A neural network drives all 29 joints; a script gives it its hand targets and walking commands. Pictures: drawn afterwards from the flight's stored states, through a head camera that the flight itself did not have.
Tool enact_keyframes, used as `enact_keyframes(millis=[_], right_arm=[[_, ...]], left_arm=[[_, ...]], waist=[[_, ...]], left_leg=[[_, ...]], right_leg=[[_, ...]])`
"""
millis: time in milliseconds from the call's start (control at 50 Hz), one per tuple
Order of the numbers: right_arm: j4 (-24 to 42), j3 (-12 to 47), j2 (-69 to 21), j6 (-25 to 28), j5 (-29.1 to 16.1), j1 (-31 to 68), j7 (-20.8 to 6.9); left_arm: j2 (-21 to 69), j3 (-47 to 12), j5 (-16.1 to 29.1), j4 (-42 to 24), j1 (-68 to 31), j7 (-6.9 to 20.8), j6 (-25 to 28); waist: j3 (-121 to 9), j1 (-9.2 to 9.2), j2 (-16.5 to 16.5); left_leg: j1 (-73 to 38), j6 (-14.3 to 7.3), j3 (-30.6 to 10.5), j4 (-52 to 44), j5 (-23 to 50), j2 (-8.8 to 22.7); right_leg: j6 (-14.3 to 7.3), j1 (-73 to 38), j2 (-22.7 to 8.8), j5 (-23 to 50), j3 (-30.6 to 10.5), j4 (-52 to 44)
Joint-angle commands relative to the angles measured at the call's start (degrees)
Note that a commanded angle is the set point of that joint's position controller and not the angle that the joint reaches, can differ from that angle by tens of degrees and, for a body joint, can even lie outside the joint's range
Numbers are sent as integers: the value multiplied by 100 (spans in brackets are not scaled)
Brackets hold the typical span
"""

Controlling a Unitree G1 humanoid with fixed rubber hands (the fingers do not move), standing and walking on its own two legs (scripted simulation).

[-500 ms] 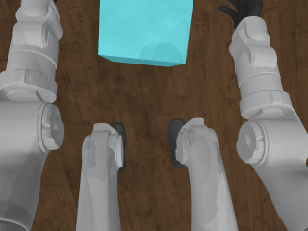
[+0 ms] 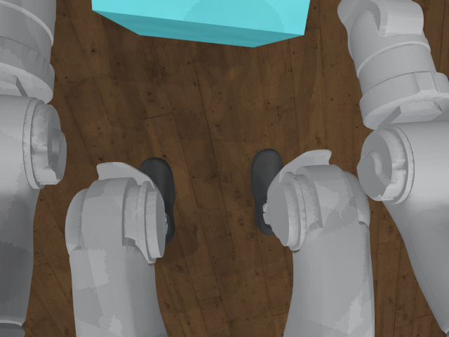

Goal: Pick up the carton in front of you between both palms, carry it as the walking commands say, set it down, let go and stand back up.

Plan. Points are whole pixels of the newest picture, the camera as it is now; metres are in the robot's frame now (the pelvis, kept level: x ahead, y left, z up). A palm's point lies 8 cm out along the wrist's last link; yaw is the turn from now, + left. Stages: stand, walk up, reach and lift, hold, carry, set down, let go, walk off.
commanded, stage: reach and lift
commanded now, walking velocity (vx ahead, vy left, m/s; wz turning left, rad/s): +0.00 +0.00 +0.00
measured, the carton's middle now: out of the picture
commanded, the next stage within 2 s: none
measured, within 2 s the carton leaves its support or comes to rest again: leaves its support in 0.76 s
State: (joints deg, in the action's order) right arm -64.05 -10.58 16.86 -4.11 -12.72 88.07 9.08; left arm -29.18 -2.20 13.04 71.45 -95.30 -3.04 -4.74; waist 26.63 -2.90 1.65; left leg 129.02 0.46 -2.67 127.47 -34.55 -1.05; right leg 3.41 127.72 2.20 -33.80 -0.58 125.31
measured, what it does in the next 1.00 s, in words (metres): stands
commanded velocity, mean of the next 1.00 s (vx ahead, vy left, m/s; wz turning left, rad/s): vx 0.00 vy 0.00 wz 0.00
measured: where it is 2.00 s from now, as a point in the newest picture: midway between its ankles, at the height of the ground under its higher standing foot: (216, 210)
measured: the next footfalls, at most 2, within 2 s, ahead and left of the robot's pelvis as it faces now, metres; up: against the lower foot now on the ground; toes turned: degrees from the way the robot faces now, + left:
none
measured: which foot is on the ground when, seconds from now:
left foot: down 0.00-1.00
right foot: down 0.00-1.00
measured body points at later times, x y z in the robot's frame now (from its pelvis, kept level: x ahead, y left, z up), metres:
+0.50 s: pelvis -0.01 +0.00 +0.00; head +0.38 +0.03 +0.22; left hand +0.59 +0.16 -0.18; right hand +0.56 -0.14 -0.18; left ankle +0.10 +0.12 -0.34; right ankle +0.11 -0.13 -0.34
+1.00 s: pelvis +0.00 -0.01 +0.03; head +0.31 +0.03 +0.35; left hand +0.55 +0.18 -0.06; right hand +0.54 -0.13 -0.06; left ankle +0.10 +0.12 -0.34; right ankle +0.11 -0.14 -0.34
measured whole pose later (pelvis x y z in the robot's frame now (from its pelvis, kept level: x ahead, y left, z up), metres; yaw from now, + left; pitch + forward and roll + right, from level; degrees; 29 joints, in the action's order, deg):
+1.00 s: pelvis +0.00 -0.01 +0.03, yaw +3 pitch +42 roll -2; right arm -41.5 -24.8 3.1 -18.4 1.5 68.5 8.8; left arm -11.7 15.5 -3.8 49.6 -75.1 -4.4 -19.7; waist 2.2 -1.5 1.4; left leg 128.9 2.2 -3.4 119.0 -32.0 -3.4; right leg 4.2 127.4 3.9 -33.0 -2.6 118.3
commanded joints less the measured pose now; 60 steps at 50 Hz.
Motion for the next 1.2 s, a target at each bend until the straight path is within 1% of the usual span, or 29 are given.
enact_keyframes(millis=[0,40,100,220,260,340,380,400,420,440,460,480,520,560,600,640,680,740,800,820,840,880,920,960,1020,1040,1080,1140,1180], right_arm=[[727,23,640,173,-74,1364,50],[667,23,608,170,-65,1181,60],[538,-64,522,159,29,989,40],[497,-140,486,161,115,1179,31],[512,-67,391,155,86,1324,24],[550,115,-79,137,57,1687,-26],[535,-28,-286,106,255,1766,-48],[552,-84,-579,75,404,1860,-93],[716,204,-1611,21,379,2292,-299],[746,306,-2507,-50,461,2606,-549],[870,332,-3205,-146,565,2833,-785],[1016,431,-4070,-271,675,3099,-1069],[1138,405,-4858,-497,869,3110,-1456],[1254,432,-5267,-634,838,2962,-1664],[1454,576,-5604,-710,690,2911,-1780],[1648,722,-5891,-751,503,2944,-1854],[1865,939,-6128,-781,294,3016,-1859],[2421,1437,-6479,-848,-26,3173,-1767],[3068,1740,-6754,-1026,-57,3171,-1745],[3255,1857,-6902,-1086,-2,3182,-1715],[3440,1943,-6931,-1148,28,3162,-1693],[3600,2018,-6927,-1255,140,3022,-1675],[3355,1846,-7019,-1341,402,2761,-1694],[2967,1418,-7085,-1429,839,2489,-1721],[2308,573,-6937,-1577,1558,2104,-1766],[2157,369,-6903,-1611,1741,2042,-1781],[2098,180,-6896,-1637,1927,2050,-1812],[2152,149,-6970,-1653,2005,2139,-1878],[2207,257,-7116,-1688,1983,2156,-1927]], left_arm=[[-633,11,21,-721,-1764,-21,167],[-544,-10,15,-618,-1562,-33,148],[-416,18,-38,-464,-1374,-8,124],[-362,56,-104,-441,-1551,8,122],[-246,-32,-69,-471,-1684,16,114],[307,-226,-30,-487,-1995,62,81],[490,-63,-230,-467,-2056,69,61],[851,-70,-303,-504,-2169,134,29],[1976,-342,-242,-602,-2505,344,-34],[2891,-397,-318,-526,-2693,588,-106],[3624,-303,-483,-481,-2642,799,-186],[4515,-300,-586,-573,-2673,1059,-284],[5472,-144,-700,-738,-2402,1442,-435],[5871,-51,-758,-912,-2137,1644,-546],[6123,-94,-701,-1189,-2138,1727,-610],[6406,-233,-626,-1492,-2182,1742,-651],[6676,-482,-479,-1930,-2304,1708,-680],[7030,-898,-212,-2918,-2581,1606,-746],[7389,-1134,-208,-3716,-2623,1522,-933],[7632,-1186,-272,-3838,-2520,1452,-1000],[7764,-1185,-338,-3902,-2330,1395,-1079],[7984,-1074,-496,-3735,-1832,1345,-1249],[8158,-830,-733,-3237,-1373,1395,-1378],[8266,-427,-1064,-2700,-1079,1490,-1448],[8168,354,-1633,-1963,-886,1631,-1560],[8123,569,-1787,-1807,-872,1663,-1589],[8075,850,-1991,-1701,-877,1694,-1609],[8054,1054,-2152,-1685,-907,1697,-1600],[8129,1046,-2178,-1766,-913,1695,-1605]], waist=[[-8201,-90,-641],[-8145,-83,-673],[-7633,-113,-658],[-7310,-124,-634],[-7279,-121,-629],[-7126,-113,-602],[-7008,-102,-594],[-6947,-136,-597],[-6914,-125,-610],[-6739,-127,-637],[-6555,-92,-686],[-6414,-51,-687],[-6134,10,-594],[-6091,101,-474],[-6367,80,-411],[-6857,81,-444],[-7704,90,-508],[-9504,119,-698],[-11255,99,-925],[-11602,94,-976],[-11813,124,-937],[-11510,175,-836],[-10558,158,-727],[-9504,55,-643],[-8233,-91,-620],[-8012,-100,-626],[-8001,-61,-603],[-8268,34,-498],[-8554,103,-427]], left_leg=[[-4059,71,224,-782,2802,17],[-4092,83,226,-806,2797,-2],[-3760,89,206,-886,2496,-5],[-3468,79,187,-985,2100,-7],[-3449,75,190,-1018,1999,-15],[-3494,58,199,-1092,1827,-83],[-3529,72,212,-1106,1743,-129],[-3534,75,214,-1089,1720,-176],[-3580,31,210,-1083,1745,-239],[-3558,12,220,-1063,1706,-282],[-3496,6,254,-1041,1644,-321],[-3372,-20,295,-985,1598,-391],[-3029,-55,393,-945,1515,-440],[-2768,-114,449,-943,1476,-450],[-2840,-168,426,-932,1648,-438],[-3069,-180,409,-898,2023,-441],[-3595,-156,421,-863,2562,-444],[-4772,-95,490,-849,3465,-499],[-5929,-16,520,-913,4340,-570],[-6107,23,554,-969,4506,-617],[-6206,41,558,-1045,4565,-642],[-5923,68,591,-1317,4226,-687],[-5048,91,653,-1695,3319,-734],[-4030,85,713,-2054,2234,-768],[-3218,17,690,-2512,1151,-785],[-3134,-7,684,-2660,930,-795],[-3248,-42,678,-2901,776,-806],[-3500,-74,672,-3176,748,-812],[-3726,-76,687,-3340,772,-817]], right_leg=[[-7,-3562,57,2878,489,-650],[-2,-3478,81,2824,512,-655],[4,-3228,76,2549,490,-719],[2,-3116,53,2236,459,-812],[-7,-3153,60,2143,463,-835],[-39,-3283,149,1965,480,-872],[-22,-3348,206,1900,488,-880],[-26,-3414,238,1887,499,-885],[-60,-3360,297,1881,508,-866],[-86,-3232,349,1812,539,-838],[-82,-3089,382,1725,554,-806],[-109,-3027,413,1641,563,-744],[-152,-2891,461,1529,582,-681],[-184,-2913,486,1562,614,-643],[-213,-2866,496,1735,634,-613],[-231,-2927,499,2067,644,-567],[-217,-3097,507,2488,685,-537],[-165,-3433,533,3083,750,-588],[-132,-3543,616,3473,798,-774],[-97,-3452,657,3512,807,-858],[-75,-3445,678,3499,796,-958],[-42,-3372,705,3202,772,-1219],[-62,-3259,722,2603,754,-1544],[-120,-3207,736,1925,723,-1876],[-199,-2951,731,1108,687,-2358],[-213,-2914,732,908,677,-2506],[-225,-3009,742,743,654,-2736],[-214,-3242,744,717,629,-2966],[-190,-3455,739,740,625,-3110]])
